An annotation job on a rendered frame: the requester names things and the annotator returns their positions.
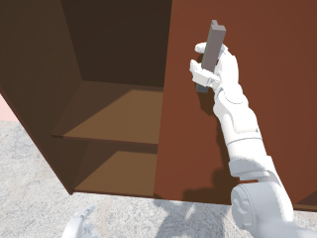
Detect robot left hand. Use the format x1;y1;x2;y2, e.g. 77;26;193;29
61;204;98;238

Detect handle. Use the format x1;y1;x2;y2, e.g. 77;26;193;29
196;20;227;93

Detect right robot forearm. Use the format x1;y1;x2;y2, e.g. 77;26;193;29
213;81;294;220

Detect wardrobe door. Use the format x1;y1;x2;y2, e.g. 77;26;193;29
295;190;317;206
153;0;317;205

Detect robot right hand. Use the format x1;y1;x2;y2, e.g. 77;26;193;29
189;43;239;93

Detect right robot upper arm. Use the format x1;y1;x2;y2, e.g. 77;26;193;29
231;181;317;238

